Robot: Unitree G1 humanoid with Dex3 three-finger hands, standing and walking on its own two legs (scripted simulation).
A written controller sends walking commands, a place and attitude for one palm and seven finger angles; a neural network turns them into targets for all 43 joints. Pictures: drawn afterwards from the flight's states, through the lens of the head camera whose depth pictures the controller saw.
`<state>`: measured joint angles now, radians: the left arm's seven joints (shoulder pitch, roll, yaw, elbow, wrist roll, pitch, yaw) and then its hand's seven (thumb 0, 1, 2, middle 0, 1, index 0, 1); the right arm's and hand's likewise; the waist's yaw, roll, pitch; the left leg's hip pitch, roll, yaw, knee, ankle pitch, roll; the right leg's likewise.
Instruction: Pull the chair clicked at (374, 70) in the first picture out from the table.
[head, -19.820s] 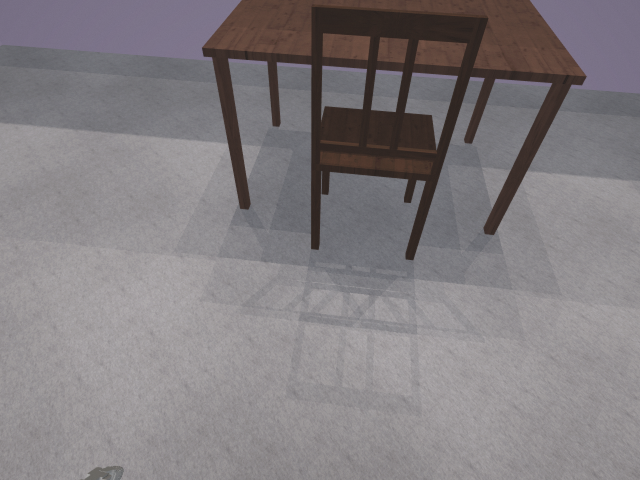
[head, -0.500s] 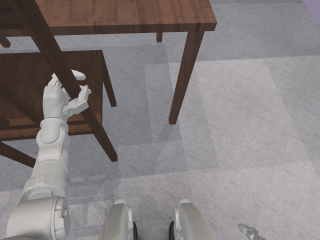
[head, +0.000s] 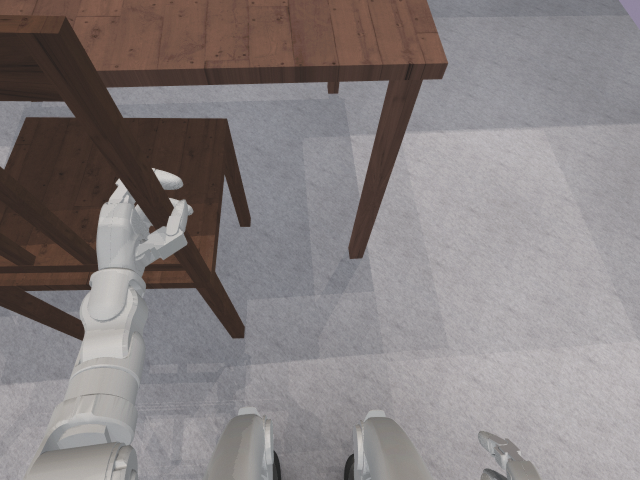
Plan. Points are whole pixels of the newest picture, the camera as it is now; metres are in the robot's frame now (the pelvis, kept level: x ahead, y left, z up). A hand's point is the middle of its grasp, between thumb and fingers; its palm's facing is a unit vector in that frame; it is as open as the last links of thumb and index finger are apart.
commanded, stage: hook a spindle and tug to test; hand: left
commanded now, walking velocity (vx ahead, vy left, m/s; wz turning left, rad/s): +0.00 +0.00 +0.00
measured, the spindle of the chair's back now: out of the picture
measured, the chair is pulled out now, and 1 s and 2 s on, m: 0.01 0.09 0.16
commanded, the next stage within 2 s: step backward, pulling the chair out in 0.06 s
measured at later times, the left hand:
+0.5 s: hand (175, 230) +0.40 +0.17 +0.04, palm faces +0.13 -0.99 -0.09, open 5.6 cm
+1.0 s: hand (190, 289) +0.33 +0.14 +0.04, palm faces +0.07 -0.99 -0.14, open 5.8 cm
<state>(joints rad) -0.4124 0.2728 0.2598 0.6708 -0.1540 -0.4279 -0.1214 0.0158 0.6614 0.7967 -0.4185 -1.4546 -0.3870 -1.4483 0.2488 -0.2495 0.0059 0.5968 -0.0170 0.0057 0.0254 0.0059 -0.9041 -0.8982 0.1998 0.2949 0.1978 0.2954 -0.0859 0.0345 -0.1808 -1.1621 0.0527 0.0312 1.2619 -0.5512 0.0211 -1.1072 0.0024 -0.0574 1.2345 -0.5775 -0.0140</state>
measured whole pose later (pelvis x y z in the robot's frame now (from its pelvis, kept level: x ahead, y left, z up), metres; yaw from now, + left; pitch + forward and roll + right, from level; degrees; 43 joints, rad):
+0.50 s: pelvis +0.02 +0.01 +0.09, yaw +1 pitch +13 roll -2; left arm -0.53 0.23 0.12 1.01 -0.09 -0.22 0.09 0.07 0.66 0.72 -0.29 -1.04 -0.48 -1.45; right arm 0.28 -0.24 0.04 0.63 0.05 0.13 -0.10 0.00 -0.90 -0.90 0.20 0.30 0.20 0.30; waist -0.08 -0.01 -0.02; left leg -0.61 0.03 0.03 0.71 -0.33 0.03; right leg -0.56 0.00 -0.06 0.70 -0.31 0.01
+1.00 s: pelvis -0.04 +0.00 +0.10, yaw +0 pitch +8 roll -1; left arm -0.48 0.21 0.09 1.03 -0.10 -0.23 0.07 0.08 0.61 0.75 -0.32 -1.01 -0.49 -1.45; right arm 0.20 -0.23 0.03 0.68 0.06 0.09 -0.13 0.00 -0.90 -0.90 0.20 0.30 0.20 0.30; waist -0.07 0.02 0.08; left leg -0.52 0.04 0.06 0.58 -0.19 0.01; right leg -0.48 0.02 -0.04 0.55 -0.21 -0.01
